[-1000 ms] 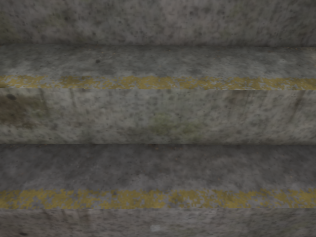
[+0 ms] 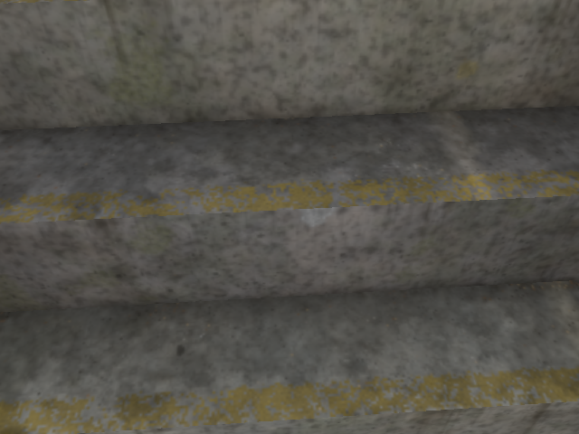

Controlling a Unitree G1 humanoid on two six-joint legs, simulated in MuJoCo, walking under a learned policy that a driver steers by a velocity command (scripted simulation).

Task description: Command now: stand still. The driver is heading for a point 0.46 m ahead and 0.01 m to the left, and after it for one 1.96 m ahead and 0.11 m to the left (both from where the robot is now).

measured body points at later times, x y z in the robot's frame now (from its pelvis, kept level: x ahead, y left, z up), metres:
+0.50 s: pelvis +0.06 +0.02 +0.01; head +0.04 +0.02 +0.46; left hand +0.06 +0.25 -0.15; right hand +0.07 -0.22 -0.14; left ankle +0.01 +0.11 -0.73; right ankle +0.03 -0.11 -0.72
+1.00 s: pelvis +0.10 +0.02 +0.03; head +0.16 +0.07 +0.47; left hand +0.25 +0.26 -0.14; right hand +0.27 -0.27 -0.02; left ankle +0.07 +0.12 -0.43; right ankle -0.05 -0.15 -0.71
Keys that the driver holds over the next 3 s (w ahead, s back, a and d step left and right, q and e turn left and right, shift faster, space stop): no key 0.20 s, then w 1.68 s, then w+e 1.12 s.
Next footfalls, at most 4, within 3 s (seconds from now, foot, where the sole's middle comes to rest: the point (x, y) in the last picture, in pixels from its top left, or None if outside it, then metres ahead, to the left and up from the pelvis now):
0.76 right None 0.08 -0.10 -0.53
0.96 right None -0.02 -0.16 -0.76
1.04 left None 0.14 0.11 -0.55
1.36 right None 0.02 -0.06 -0.76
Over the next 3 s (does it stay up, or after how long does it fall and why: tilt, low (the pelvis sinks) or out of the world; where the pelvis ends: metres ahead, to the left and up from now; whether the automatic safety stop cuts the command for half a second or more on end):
stays up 0.33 0.32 0.23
